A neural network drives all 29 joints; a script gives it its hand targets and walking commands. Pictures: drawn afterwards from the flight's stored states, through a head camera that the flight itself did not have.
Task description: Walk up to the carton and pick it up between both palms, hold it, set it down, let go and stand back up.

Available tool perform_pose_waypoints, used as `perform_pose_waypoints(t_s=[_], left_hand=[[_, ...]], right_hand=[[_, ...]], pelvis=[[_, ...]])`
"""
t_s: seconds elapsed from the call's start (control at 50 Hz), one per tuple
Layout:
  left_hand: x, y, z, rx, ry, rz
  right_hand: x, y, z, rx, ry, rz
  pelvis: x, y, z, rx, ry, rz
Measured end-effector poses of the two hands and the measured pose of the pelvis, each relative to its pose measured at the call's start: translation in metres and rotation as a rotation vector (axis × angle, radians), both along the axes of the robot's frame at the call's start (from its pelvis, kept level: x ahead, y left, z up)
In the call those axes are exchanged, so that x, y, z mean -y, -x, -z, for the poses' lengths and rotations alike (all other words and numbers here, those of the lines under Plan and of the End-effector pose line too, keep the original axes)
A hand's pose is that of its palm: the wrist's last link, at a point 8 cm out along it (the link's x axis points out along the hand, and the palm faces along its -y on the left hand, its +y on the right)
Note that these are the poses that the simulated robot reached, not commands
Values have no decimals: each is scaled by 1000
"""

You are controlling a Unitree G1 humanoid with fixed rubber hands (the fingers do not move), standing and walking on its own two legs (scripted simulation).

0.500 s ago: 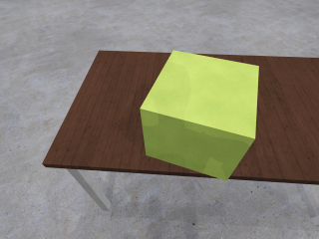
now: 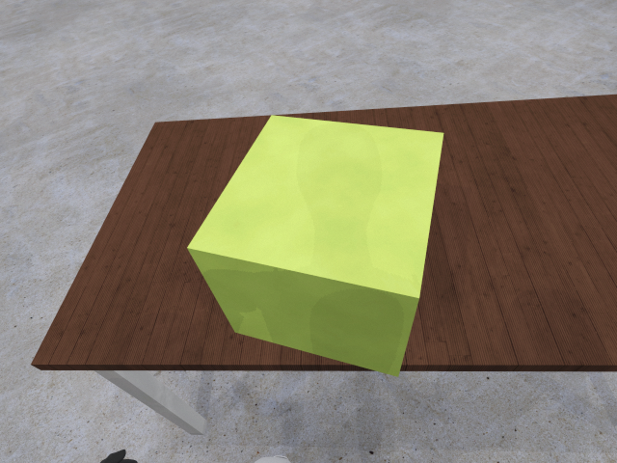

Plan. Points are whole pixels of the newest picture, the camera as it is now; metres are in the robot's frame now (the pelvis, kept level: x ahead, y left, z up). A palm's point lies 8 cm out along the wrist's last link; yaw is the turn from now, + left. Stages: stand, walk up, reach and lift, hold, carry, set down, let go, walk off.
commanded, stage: walk up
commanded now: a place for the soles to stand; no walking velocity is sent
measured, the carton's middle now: (331, 239) +0.43 +0.01 +0.03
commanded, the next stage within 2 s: none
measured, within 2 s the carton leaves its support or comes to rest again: neither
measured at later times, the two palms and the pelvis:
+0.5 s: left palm out of the picture +0.07 +0.29 -0.13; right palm out of the picture +0.02 -0.33 -0.11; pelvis -0.03 -0.01 -0.02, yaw +0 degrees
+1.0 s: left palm out of the picture +0.07 +0.30 -0.13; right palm out of the picture +0.07 -0.33 -0.10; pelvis -0.01 +0.00 -0.02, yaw -1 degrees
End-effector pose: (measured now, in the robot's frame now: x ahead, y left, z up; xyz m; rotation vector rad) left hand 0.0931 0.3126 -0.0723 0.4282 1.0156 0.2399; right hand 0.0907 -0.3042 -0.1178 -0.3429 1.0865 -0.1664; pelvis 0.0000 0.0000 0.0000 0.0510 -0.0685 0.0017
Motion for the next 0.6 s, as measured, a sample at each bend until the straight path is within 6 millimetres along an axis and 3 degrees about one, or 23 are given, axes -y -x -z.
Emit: perform_pose_waypoints(t_s=[0.2,0.3,0.42,0.52,0.6], left_hand=[[-16,21,38,-21,80,-26],[-15,23,49,-18,124,-36],[0,21,58,-28,156,-41],[22,21,56,-43,133,-24],[34,25,47,-34,105,-24]], right_hand=[[-11,40,6,-53,78,7],[-6,63,-6,-80,133,11],[12,67,-16,-74,163,16],[33,72,-7,-103,136,18],[46,66,-4,-105,117,28]], pelvis=[[-20,20,19,60,44,-16],[-23,24,20,74,48,-16],[-10,26,19,31,48,-3],[13,28,21,-5,34,11],[28,22,18,-11,19,14]])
